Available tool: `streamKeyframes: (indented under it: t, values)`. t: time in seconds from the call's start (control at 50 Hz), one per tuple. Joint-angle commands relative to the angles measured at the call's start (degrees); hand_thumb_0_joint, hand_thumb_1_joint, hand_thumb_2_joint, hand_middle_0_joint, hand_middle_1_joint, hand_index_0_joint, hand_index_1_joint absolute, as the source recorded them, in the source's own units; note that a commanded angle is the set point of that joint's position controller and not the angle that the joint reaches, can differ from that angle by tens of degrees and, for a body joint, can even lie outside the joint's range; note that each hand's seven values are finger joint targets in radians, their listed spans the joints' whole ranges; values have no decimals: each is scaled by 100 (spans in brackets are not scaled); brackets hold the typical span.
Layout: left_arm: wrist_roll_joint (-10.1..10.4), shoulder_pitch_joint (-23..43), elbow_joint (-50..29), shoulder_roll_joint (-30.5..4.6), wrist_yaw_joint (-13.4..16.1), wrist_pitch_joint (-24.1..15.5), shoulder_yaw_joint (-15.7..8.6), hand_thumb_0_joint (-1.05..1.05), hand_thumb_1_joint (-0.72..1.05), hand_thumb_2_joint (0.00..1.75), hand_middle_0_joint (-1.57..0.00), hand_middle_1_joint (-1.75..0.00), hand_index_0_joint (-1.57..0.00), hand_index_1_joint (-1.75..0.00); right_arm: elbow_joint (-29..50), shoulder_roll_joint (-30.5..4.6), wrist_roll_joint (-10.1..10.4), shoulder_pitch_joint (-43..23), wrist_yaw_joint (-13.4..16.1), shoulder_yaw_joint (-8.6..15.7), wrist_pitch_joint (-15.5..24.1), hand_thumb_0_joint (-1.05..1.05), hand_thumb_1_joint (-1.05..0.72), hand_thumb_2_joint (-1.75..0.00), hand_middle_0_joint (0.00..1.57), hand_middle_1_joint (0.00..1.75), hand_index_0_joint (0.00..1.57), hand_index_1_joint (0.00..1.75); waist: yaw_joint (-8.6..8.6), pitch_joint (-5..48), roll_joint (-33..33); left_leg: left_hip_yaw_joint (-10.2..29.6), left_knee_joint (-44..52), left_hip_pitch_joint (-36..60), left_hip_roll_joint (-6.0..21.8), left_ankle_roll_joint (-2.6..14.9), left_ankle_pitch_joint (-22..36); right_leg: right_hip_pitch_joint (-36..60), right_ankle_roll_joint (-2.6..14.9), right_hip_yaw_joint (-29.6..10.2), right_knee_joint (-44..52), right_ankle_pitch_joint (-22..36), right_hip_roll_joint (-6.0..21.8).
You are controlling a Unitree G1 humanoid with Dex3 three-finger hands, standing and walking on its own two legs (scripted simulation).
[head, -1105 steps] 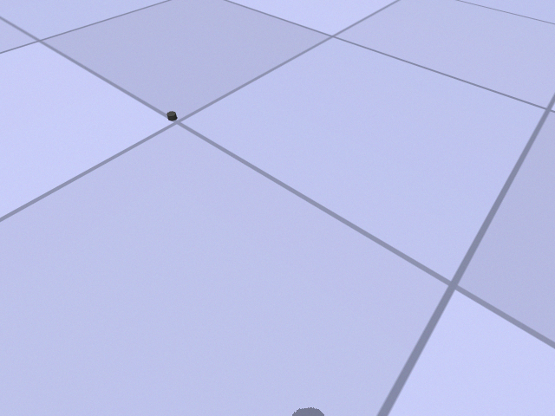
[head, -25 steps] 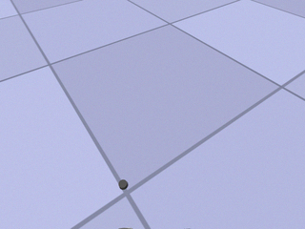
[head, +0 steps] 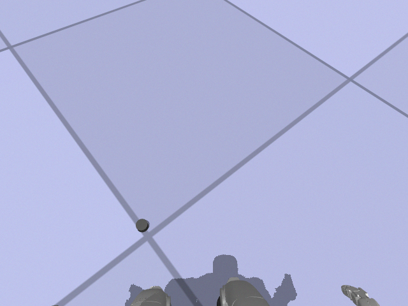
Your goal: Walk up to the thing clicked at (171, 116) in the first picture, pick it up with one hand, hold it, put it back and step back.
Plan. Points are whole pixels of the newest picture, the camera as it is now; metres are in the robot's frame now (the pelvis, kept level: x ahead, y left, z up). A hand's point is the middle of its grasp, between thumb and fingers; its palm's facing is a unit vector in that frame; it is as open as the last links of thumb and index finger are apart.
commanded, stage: walk up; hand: left
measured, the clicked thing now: (142, 225) +0.47 +0.25 -0.74
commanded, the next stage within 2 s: none
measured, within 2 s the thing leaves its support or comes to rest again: neither
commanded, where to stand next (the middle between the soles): +0.08 +0.00 m, yaw +2 degrees
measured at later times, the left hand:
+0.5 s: hand out of the picture +0.05 +0.28 -0.13, palm faces +0.01 -0.93 -0.37, open 7.4 cm
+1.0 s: hand out of the picture +0.10 +0.29 -0.14, palm faces +0.02 -0.88 -0.48, open 7.4 cm
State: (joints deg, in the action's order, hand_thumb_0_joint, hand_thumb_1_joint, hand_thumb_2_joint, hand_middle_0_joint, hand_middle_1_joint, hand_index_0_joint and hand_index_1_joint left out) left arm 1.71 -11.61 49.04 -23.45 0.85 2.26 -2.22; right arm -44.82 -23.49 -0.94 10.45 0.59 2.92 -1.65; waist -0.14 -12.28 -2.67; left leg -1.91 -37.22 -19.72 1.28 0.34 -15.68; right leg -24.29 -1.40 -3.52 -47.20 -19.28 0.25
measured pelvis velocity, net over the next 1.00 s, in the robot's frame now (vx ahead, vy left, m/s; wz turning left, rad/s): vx -0.01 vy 0.01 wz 0.05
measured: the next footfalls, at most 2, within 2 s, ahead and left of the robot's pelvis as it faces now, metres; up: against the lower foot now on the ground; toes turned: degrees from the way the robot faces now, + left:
right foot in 0.02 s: +0.07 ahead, -0.12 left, +0.00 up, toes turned +1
left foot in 0.38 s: +0.02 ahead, +0.10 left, +0.00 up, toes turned +4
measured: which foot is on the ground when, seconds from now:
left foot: down 0.00-0.06, up 0.08-0.36, down 0.38-0.76, up 0.78-1.00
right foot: up 0.00-0.00, down 0.02-0.42, up 0.44-0.72, down 0.74-1.00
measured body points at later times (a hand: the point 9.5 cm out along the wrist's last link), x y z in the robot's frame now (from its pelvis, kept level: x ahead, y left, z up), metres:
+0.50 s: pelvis +0.00 +0.00 +0.01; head -0.01 +0.01 +0.46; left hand +0.05 +0.32 -0.11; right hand +0.05 -0.34 -0.09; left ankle -0.02 +0.10 -0.72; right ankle +0.04 -0.12 -0.68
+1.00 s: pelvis -0.01 +0.01 -0.02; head +0.05 -0.01 +0.43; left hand +0.10 +0.34 -0.11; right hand +0.11 -0.29 -0.15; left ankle -0.05 +0.16 -0.69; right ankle +0.13 -0.13 -0.72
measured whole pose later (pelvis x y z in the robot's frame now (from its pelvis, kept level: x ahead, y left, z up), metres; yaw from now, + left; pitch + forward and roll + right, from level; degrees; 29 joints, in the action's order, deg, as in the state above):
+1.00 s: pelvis -0.01 +0.01 -0.02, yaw +3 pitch -2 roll +0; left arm -3.0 -5.2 48.0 -20.6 2.4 1.1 -1.9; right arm -49.1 -23.2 1.0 9.1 -0.5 3.0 -3.0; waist 1.4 -10.2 3.7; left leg 4.0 -56.6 -20.9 -0.7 -1.0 -30.3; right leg -29.6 0.8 1.1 -39.3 -8.3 4.7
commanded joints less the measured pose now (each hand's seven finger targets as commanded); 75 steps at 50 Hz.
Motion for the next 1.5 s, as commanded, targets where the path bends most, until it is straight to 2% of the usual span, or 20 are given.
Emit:
streamKeyframes:
  t: [0.0, 0.06, 0.12, 0.24, 0.36, 0.4, 0.42, 0.64, 0.7, 0.74, 0.78, 0.9, 1.0, 1.06, 1.14, 1.24, 1.38, 1.4, 1.44, 1.48]
  values:
    - [-332, -459, -171, -1114, 109, -301, -439, 0, 90, 90, -20, -30, -20, -30, 207, -1062, 244, 328, 74, 246, -10, 0, -90, -90, 20, 30, 20, 30, 117, 2210, 319, 592, -1156, 1068, 674, 718, 2144, 1500, 167, 88, 2574, 1901, 68]
    - [-466, 244, -675, -1770, 30, -186, -604, 0, 90, 90, -20, -30, -20, -30, 143, -972, 221, 438, 335, 200, 65, 0, -90, -90, 20, 30, 20, 30, 277, 2154, -1839, 573, -2631, -517, -307, 186, -2588, 1542, 1994, -2407, 1941, 3874, 2117]
    - [-370, 267, -627, -1071, 9, -138, -439, 0, 90, 90, -20, -30, -20, -30, -125, -1175, 259, 182, 290, 266, 121, 0, -90, -90, 20, 30, 20, 30, 164, 1650, -842, 683, -3072, -612, -607, 114, -1772, 1277, 1544, -1144, 1771, 3847, 1167]
    - [-448, -520, -582, -1467, -159, -385, -650, 0, 90, 90, -20, -30, -20, -30, -214, -1279, -37, 278, -75, 260, 392, 0, -90, -90, 20, 30, 20, 30, 523, 1572, -872, 186, -1178, -1362, -253, 25, -1724, 2289, 1707, -2248, 2860, -2365, 1537]
    - [-324, -31, -618, -1419, -192, -429, -482, 0, 90, 90, -20, -30, -20, -30, -414, -987, -163, 1076, -266, 388, 527, 0, -90, -90, 20, 30, 20, 30, -392, 997, 28, 205, 1561, 1739, -179, 573, -370, -331, 872, -824, 2251, -1738, 1007]
    - [-245, 359, -863, -747, -177, -453, -316, 0, 90, 90, -20, -30, -20, -30, -359, -1775, -261, 1375, -212, 575, 572, 0, -90, -90, 20, 30, 20, 30, -548, 479, 1699, 3847, 2988, 2300, 1800, 1146, -3497, -2837, 232, 593, -476, -1285, -472]
    - [-353, 572, -769, -1289, -154, -493, -440, 0, 90, 90, -20, -30, -20, -30, -299, -1864, -145, 1164, -209, 571, 571, 0, -90, -90, 20, 30, 20, 30, -574, -95, 922, 4103, 3138, 1265, 2225, 1480, -3878, -2495, 274, -190, -711, -939, 48]
    - [30, -452, 104, -1013, 160, -518, -288, 0, 90, 90, -20, -30, -20, -30, 130, -1090, -148, 233, -156, 312, 112, 0, -90, -90, 20, 30, 20, 30, -99, 712, 1710, 281, 842, 605, 564, 984, 3387, 563, 47, 761, 896, 790, 29]
    - [-40, -944, 327, -1230, 341, -548, -378, 0, 90, 90, -20, -30, -20, -30, 179, -932, 72, 171, -177, 291, -122, 0, -90, -90, 20, 30, 20, 30, 212, 1215, 714, 124, -811, 565, 142, 536, 2189, 1502, 49, 806, 2183, 2259, -103]
    - [-169, -1086, 218, -1889, 397, -581, -552, 0, 90, 90, -20, -30, -20, -30, 168, -616, 179, 710, -134, 208, -203, 0, -90, -90, 20, 30, 20, 30, 212, 1653, -1025, 316, -2523, -712, -623, 131, -1821, 2336, 846, -1777, 2318, 5173, 2020]
    - [-168, -308, -178, -1940, 447, -527, -523, 0, 90, 90, -20, -30, -20, -30, 22, -1091, 127, 971, 22, 395, -384, 0, -90, -90, 20, 30, 20, 30, 25, 1710, -863, 1095, -3780, -426, -273, 34, -2212, 1367, 1942, -2747, 2325, 4812, 2828]
    - [-445, 651, -457, -1100, 303, -335, -372, 0, 90, 90, -20, -30, -20, -30, -352, -1025, 222, 1021, -41, 389, -231, 0, -90, -90, 20, 30, 20, 30, -52, 2108, -968, 528, -2794, -113, -415, -139, -1304, 771, 1233, -268, 2060, 277, 1059]
    - [-517, 486, -566, -1146, -16, 191, -488, 0, 90, 90, -20, -30, -20, -30, -938, -1077, 17, 1459, 187, 379, 226, 0, -90, -90, 20, 30, 20, 30, 22, 1544, -925, -104, 1232, 894, -335, -169, -160, 151, 1011, -134, 725, -1104, 722]
    - [-417, 916, -642, -1246, 59, 247, -597, 0, 90, 90, -20, -30, -20, -30, -320, -2446, -99, 307, 307, 624, 310, 0, -90, -90, 20, 30, 20, 30, -192, 124, 830, 4433, 2409, -1162, 2780, 1372, -1012, -1391, 205, -886, -1742, -1399, 103]
    - [-354, 13, -368, -1272, -220, 278, -686, 0, 90, 90, -20, -30, -20, -30, -437, -1768, -123, -18, 474, 512, 576, 0, -90, -90, 20, 30, 20, 30, 441, 341, 549, 1638, 1266, 349, 1207, 816, 772, -1654, 204, -1090, -2543, -15, -316]
    - [-311, 350, -493, -1242, -475, -84, -576, 0, 90, 90, -20, -30, -20, -30, -427, -1688, -134, 737, 168, 614, 712, 0, -90, -90, 20, 30, 20, 30, -243, 1235, 2015, 1940, 1909, 2152, 1169, 1004, -2267, -1740, 12, -332, -1119, -154, 15]
    - [-274, -798, 116, -1154, -362, -555, -507, 0, 90, 90, -20, -30, -20, -30, -100, -1550, -167, 610, -146, 448, 431, 0, -90, -90, 20, 30, 20, 30, 235, 859, 1648, 592, 187, 569, 799, 954, 439, 1362, 214, 904, 2134, -227, -200]
    - [-281, -1575, 363, -1393, -269, -637, -599, 0, 90, 90, -20, -30, -20, -30, -32, -1193, -109, 724, -164, 333, 394, 0, -90, -90, 20, 30, 20, 30, 557, 1279, 521, 180, -1412, 101, 416, 774, 757, 2448, 175, 749, 2482, 329, -140]
    - [-331, -2009, 246, -2261, -112, -736, -782, 0, 90, 90, -20, -30, -20, -30, 441, -715, 24, 541, -156, 138, 441, 0, -90, -90, 20, 30, 20, 30, 663, 1276, -1071, 543, -3067, -2489, -510, 260, -1719, 3292, 1085, -3630, 3276, -413, 2101]
    - [-242, -1288, 10, -2257, -157, -718, -717, 0, 90, 90, -20, -30, -20, -30, 374, -1535, -57, 102, -81, 441, 419, 0, -90, -90, 20, 30, 20, 30, 447, 499, 29, 1214, -3125, -2289, 272, 239, -1457, 1896, 1839, -3783, 3462, -1128, 2580]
